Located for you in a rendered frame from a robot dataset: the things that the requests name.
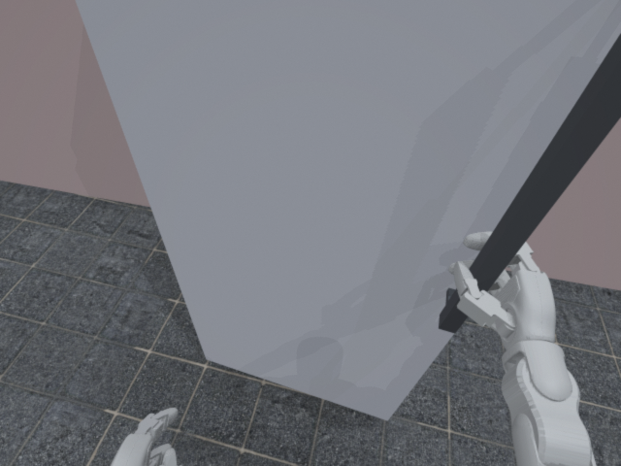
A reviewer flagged left robot hand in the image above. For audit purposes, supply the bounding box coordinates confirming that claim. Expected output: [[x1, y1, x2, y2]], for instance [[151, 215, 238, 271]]
[[111, 408, 181, 466]]

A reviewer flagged right robot forearm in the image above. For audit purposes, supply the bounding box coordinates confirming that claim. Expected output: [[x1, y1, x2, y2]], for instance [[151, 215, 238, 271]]
[[502, 339, 597, 466]]

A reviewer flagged handle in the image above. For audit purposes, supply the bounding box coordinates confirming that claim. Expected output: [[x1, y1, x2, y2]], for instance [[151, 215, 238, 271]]
[[439, 34, 621, 333]]

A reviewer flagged fridge door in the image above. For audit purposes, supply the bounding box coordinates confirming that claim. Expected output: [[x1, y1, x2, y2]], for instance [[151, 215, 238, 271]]
[[76, 0, 621, 421]]

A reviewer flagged right robot hand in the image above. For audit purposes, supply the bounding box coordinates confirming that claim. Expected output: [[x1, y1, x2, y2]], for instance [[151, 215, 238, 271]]
[[448, 232, 556, 350]]

